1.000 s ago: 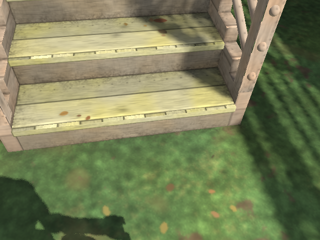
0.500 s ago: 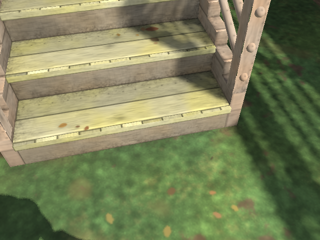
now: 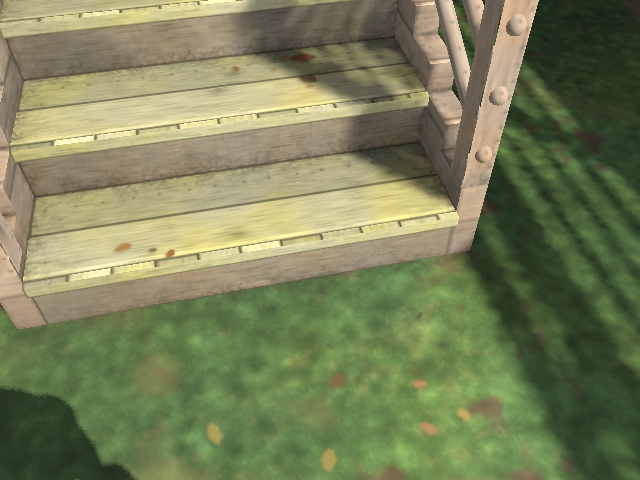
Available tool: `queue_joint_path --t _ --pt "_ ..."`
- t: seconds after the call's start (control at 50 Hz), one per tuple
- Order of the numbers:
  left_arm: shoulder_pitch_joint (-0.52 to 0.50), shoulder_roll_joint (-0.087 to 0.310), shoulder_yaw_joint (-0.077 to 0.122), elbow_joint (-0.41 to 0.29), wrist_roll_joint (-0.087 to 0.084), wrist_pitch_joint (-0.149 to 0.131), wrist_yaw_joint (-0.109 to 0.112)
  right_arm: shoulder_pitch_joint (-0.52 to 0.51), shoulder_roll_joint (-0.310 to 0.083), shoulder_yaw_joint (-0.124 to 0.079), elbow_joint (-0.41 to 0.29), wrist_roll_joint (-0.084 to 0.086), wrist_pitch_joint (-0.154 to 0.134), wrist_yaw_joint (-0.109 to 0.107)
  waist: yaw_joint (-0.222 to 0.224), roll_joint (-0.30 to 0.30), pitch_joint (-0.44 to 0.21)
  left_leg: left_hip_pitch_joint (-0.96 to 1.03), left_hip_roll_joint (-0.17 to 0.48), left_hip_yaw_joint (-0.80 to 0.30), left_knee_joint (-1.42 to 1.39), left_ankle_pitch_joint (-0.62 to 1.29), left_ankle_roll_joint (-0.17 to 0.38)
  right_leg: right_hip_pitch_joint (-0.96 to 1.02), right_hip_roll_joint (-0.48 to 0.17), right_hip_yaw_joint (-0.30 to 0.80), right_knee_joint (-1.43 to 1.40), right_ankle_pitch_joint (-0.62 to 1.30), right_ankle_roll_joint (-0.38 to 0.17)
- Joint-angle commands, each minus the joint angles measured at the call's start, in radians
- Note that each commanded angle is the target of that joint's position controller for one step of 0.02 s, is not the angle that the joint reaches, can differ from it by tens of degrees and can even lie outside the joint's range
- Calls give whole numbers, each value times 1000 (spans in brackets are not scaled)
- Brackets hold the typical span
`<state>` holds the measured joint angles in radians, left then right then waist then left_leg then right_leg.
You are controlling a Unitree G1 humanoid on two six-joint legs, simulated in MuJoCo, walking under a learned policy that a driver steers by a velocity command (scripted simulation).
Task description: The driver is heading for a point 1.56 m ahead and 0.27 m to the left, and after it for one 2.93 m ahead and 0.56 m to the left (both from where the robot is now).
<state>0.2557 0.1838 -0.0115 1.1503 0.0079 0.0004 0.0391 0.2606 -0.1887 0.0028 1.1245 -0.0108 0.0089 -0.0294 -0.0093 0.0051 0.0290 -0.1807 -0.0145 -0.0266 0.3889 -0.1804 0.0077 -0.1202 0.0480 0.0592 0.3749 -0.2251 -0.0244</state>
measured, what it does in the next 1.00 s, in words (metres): stands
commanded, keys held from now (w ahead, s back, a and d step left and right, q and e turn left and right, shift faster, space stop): no key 1.00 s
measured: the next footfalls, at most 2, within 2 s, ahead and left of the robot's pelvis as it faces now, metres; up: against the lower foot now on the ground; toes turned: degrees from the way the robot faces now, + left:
right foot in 1.78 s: +0.44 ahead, -0.03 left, +0.00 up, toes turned -4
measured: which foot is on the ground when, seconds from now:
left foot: down 0.00-1.00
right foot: down 0.00-1.00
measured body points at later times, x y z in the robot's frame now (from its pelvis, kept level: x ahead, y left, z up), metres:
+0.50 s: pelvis +0.01 +0.00 +0.00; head +0.02 +0.00 +0.45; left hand -0.01 +0.23 -0.16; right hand +0.00 -0.22 -0.16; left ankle +0.02 +0.11 -0.75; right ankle -0.01 -0.11 -0.75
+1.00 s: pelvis +0.02 +0.00 +0.00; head +0.03 +0.01 +0.45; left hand -0.01 +0.22 -0.16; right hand +0.00 -0.21 -0.16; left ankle +0.02 +0.12 -0.75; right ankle -0.01 -0.11 -0.75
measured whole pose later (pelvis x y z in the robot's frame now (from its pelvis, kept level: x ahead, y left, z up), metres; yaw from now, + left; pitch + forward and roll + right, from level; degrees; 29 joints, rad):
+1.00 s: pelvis +0.02 +0.00 +0.00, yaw +0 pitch -1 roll +0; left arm 0.32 0.14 -0.01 1.16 0.01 -0.01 0.05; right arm 0.30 -0.14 0.00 1.16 -0.01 0.00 -0.04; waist -0.01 0.00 0.03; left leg -0.17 -0.02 -0.02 0.41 -0.22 0.02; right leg -0.11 0.03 0.06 0.40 -0.26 -0.02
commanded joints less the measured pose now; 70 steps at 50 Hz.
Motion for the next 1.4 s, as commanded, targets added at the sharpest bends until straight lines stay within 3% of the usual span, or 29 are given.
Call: queue_joint_path --t 0.02,0.44,1.06,1.08,1.14,1.2,1.22,1.26,1.28,1.32,1.36,1.38,1.4 --pt "51 87 11 -9 0 -5 3 46 -87 -12 -9 0 -6 -4 1 -6 39 10 88 -85 -60 27 28 -79 -106 91 -80 55 -30" --pt "109 48 9 7 1 -9 10 81 -51 -9 18 1 -10 -12 3 -4 42 11 88 -82 -45 72 33 -70 -106 78 -53 106 -26" --pt "149 20 12 6 1 -11 14 112 -25 -13 26 1 -12 -16 4 -6 54 19 87 -79 -37 97 36 -64 -110 70 -43 123 -23" --pt "157 14 11 9 3 -11 13 117 -19 -12 28 0 -11 -16 4 -6 34 26 79 -76 -46 19 37 -58 -102 68 -54 48 -25" --pt "162 47 28 -6 9 -2 9 110 -48 -28 10 -5 -2 -10 8 -16 80 -46 29 -63 0 -356 72 -122 -65 75 -29 -338 -67" --pt "197 49 35 -27 9 -6 2 85 -24 -27 -30 -9 -10 1 28 -50 175 -189 19 -83 76 -490 97 -164 -111 184 -51 -545 -124" --pt "230 60 41 -23 8 -13 3 60 -10 -24 -50 -12 -21 6 44 -82 177 -243 5 -60 132 -432 92 -113 -149 252 -87 -553 -148" --pt "288 118 66 -9 9 -22 2 4 7 -22 -95 -26 -47 19 67 -176 168 -338 -22 54 278 -253 73 1 -277 430 -194 -552 -216" --pt "284 122 72 -14 9 -26 -1 -26 -13 -27 -116 -28 -60 23 70 -157 177 -342 -2 62 296 -239 74 -12 -304 453 -211 -516 -232" --pt "234 125 77 -31 10 -35 -6 25 -12 -31 -125 -17 -82 34 18 -149 181 -228 9 66 218 -248 85 -89 -292 405 -164 -413 -222" --pt "106 88 71 -78 1 -48 -9 257 -10 -43 -49 2 -97 33 -100 -79 149 159 -2 19 31 -180 96 -317 -177 232 -15 -247 -145" --pt "26 26 53 -127 -8 -64 -17 402 -109 -73 -15 -4 -104 22 -170 151 121 329 171 -290 -139 -328 146 -487 -29 25 296 -151 -83" --pt "36 28 54 -158 17 -77 -28 513 -192 -99 24 0 -93 23 -162 296 91 420 357 -588 -220 -264 213 -632 22 -82 571 -276 -58"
